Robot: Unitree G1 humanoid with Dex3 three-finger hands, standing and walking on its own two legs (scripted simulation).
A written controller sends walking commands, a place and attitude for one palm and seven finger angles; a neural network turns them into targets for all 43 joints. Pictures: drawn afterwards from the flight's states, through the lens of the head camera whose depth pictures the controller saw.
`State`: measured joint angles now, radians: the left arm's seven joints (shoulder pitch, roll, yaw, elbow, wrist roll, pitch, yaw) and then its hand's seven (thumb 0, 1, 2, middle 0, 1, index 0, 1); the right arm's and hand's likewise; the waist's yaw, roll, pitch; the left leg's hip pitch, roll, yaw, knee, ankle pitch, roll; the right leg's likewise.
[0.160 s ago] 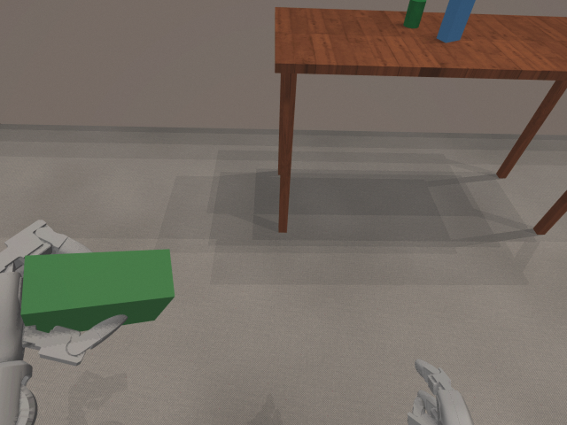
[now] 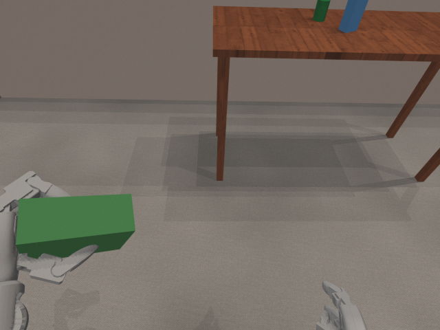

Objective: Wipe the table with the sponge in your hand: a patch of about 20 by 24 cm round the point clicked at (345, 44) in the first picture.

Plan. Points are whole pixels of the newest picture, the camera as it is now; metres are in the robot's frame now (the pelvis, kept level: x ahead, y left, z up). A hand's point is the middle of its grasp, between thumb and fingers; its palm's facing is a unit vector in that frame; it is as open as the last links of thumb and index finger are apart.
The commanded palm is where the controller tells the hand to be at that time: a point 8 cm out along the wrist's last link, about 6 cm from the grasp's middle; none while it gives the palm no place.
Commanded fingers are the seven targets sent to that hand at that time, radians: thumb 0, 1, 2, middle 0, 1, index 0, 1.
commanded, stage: stand and wait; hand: left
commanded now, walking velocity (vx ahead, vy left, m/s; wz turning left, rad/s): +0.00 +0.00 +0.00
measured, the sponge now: (94, 226) +0.23 +0.20 +0.14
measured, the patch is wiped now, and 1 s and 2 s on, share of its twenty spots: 0.00 0.00 0.00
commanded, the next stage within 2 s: look at it before walking up in 0.10 s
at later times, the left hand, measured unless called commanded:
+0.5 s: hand (56, 228) +0.21 +0.24 +0.15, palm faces +0.40 -0.83 -0.38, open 9.6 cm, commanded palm +0.17 +0.28 +0.18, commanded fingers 0.00 0.10 1.30 -1.20 -1.60 -1.20 -1.60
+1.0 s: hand (121, 153) +0.35 +0.20 +0.16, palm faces +0.31 -0.86 -0.40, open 9.6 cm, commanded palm +0.30 +0.23 +0.18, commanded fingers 0.00 0.10 1.30 -1.20 -1.60 -1.20 -1.60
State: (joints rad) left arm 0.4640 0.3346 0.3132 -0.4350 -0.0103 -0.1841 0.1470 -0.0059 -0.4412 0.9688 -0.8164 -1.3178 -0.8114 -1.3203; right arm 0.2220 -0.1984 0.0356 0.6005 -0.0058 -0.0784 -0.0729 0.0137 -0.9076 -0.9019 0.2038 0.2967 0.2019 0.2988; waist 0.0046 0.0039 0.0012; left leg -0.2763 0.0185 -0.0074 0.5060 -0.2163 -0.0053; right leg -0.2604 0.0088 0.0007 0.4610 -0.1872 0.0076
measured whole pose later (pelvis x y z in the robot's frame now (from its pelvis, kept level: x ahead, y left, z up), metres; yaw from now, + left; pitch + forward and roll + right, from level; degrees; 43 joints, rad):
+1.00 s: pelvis +0.10 -0.02 -0.01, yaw -9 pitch -1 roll +1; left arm 0.46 0.37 0.37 -0.46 -0.01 -0.22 0.17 -0.01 -0.44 0.98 -0.82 -1.32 -0.81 -1.33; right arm 0.21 -0.20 0.01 0.60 -0.02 -0.07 -0.08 0.01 -0.91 -0.90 0.20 0.30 0.20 0.30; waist 0.00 -0.05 0.01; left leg -0.25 0.08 0.19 0.59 -0.32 0.00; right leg -0.38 0.00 -0.02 1.00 -0.49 -0.01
